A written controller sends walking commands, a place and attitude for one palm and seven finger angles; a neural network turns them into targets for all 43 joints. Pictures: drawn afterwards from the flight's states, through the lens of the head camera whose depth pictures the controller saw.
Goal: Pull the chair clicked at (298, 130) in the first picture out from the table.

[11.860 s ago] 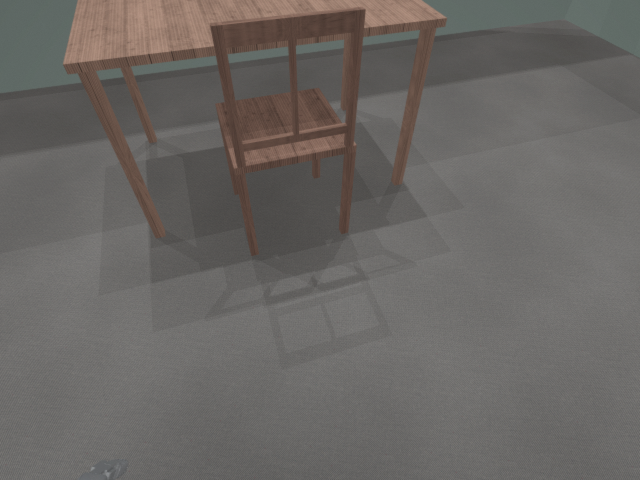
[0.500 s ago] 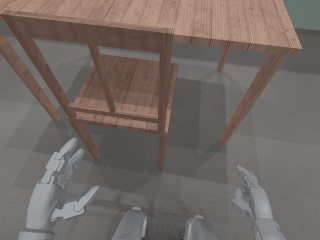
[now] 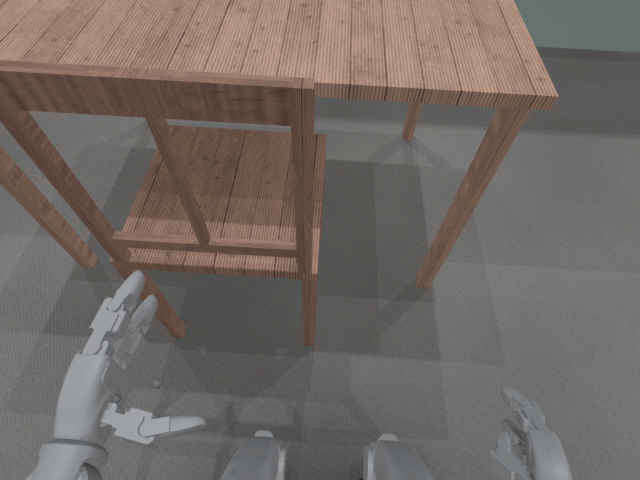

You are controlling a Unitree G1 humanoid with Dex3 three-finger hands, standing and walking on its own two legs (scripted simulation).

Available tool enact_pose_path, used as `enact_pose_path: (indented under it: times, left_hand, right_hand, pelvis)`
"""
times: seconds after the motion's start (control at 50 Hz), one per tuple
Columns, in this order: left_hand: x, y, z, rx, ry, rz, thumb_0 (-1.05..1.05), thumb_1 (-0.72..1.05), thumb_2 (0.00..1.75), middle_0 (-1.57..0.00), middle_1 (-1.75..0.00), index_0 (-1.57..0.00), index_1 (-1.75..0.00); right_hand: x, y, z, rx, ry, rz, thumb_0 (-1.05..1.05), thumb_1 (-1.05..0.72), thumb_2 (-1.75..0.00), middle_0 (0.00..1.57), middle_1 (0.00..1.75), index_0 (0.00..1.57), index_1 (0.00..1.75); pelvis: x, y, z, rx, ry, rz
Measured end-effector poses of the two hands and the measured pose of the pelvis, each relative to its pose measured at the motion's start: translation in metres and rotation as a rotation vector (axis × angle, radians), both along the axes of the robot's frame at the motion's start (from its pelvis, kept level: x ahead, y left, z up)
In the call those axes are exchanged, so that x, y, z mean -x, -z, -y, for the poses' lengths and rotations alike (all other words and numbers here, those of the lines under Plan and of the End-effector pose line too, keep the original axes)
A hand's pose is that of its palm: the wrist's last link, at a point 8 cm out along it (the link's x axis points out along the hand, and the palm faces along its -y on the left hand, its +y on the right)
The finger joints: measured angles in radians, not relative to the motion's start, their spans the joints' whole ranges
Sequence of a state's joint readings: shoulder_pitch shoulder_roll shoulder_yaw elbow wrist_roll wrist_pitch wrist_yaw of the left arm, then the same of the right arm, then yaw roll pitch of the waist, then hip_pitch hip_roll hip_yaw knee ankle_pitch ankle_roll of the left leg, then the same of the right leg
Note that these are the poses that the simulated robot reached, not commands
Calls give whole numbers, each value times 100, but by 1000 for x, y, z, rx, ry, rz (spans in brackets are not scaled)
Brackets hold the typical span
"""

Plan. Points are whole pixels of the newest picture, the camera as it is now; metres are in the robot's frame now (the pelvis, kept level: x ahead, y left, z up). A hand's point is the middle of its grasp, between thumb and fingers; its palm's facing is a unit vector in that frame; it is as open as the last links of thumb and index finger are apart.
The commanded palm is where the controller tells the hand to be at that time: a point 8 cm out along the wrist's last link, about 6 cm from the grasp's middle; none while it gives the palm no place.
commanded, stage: raise the hand toward the chair's back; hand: left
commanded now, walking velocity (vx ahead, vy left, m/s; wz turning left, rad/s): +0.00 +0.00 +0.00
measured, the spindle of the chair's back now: (184, 189) +0.52 +0.24 +0.00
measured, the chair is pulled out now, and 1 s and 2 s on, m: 0.00 0.00 0.00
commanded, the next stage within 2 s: aim the fingers beside a spindle in 1.00 s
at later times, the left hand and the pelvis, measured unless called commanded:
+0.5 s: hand (131, 344) +0.26 +0.22 +0.05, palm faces -0.01 -1.00 -0.06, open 16.9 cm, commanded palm +0.24 +0.28 +0.06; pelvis +0.02 +0.01 +0.01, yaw +0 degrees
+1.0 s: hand (135, 345) +0.26 +0.21 +0.05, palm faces -0.01 -1.00 -0.06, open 17.0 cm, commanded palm +0.23 +0.27 +0.06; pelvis +0.01 +0.01 +0.01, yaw +0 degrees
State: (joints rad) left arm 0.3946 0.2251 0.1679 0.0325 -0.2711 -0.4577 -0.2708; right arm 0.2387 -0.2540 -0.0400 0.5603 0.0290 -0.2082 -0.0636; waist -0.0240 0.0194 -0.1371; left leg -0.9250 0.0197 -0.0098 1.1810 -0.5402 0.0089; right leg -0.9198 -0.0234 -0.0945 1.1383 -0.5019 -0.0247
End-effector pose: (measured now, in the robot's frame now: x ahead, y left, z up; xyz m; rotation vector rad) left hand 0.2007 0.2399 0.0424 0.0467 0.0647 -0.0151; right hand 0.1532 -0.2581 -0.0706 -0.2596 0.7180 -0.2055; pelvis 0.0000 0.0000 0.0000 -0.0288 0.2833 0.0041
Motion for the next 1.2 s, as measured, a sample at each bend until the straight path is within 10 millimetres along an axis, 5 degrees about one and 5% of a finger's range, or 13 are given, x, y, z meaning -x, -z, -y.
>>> enact_pose_path:
  times: [0.18,0.34,0.7,1.2]
  left_hand:
    - [-12,-7,-12,-3,-8,9,-1,-39,35,-7,-10,-7,-10]
    - [-22,-12,-24,-10,-8,0,-1,-48,31,-6,-9,-6,-8]
    - [-42,-14,-32,-1,4,-7,-1,-50,30,-6,-8,-6,-8]
    - [-33,-15,-23,-18,-8,16,-1,-50,30,-6,-8,-6,-8]
  right_hand:
    - [-35,-12,-32,-38,-81,60,1,-90,-90,21,30,20,30]
    - [-42,-10,-50,-70,-112,43,1,-90,-90,21,30,20,30]
    - [-15,-11,-27,-25,-42,-37,1,-90,-90,21,30,20,30]
    - [-24,-7,-28,-52,-78,0,1,-90,-90,21,30,20,30]
  pelvis:
    - [-7,-5,-7,12,-8,-1]
    - [-13,-8,-12,18,-12,-3]
    - [-18,-14,-15,16,-4,-6]
    - [-12,-11,-5,8,-11,-1]
